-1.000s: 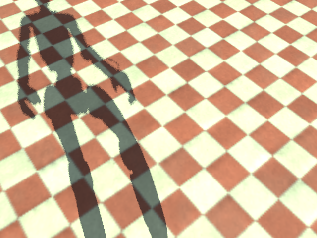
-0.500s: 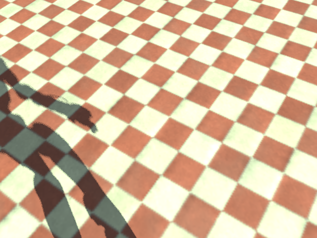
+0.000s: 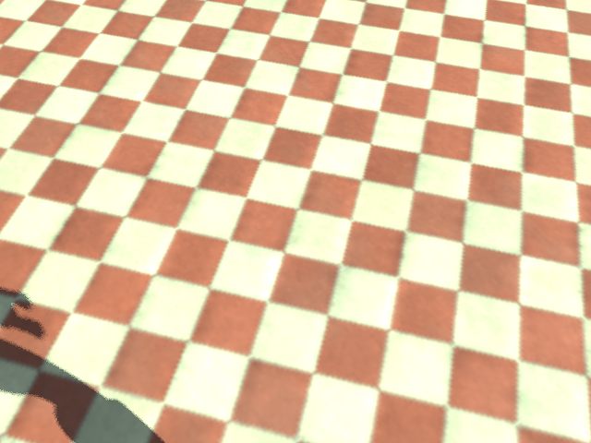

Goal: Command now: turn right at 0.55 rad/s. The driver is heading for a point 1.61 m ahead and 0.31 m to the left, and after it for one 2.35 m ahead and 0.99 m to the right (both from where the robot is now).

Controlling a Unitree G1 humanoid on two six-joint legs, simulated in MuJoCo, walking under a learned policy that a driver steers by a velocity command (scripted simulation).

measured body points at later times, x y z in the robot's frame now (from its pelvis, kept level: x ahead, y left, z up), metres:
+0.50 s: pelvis +0.01 -0.03 +0.00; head +0.04 -0.03 +0.44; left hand +0.15 +0.24 -0.11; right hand +0.13 -0.32 -0.12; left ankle -0.03 +0.09 -0.71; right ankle +0.01 -0.13 -0.74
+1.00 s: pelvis +0.01 +0.00 +0.00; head +0.04 +0.04 +0.45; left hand +0.06 +0.33 -0.11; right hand +0.26 -0.22 -0.08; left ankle -0.03 +0.08 -0.74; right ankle +0.11 -0.15 -0.70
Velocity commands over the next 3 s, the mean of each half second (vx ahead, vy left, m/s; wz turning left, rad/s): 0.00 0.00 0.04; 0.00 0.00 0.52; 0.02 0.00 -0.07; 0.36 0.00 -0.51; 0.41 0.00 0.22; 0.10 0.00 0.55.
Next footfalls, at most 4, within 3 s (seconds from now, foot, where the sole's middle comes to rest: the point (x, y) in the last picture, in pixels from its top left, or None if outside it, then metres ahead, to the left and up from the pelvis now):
0.06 right None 0.05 -0.14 -0.78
0.58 left None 0.01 0.09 -0.78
1.12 right None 0.14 -0.10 -0.78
1.82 right None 0.29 -0.14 -0.78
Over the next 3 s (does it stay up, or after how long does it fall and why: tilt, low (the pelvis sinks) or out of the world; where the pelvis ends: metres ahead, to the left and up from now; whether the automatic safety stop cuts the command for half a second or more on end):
stays up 0.65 -0.04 0.00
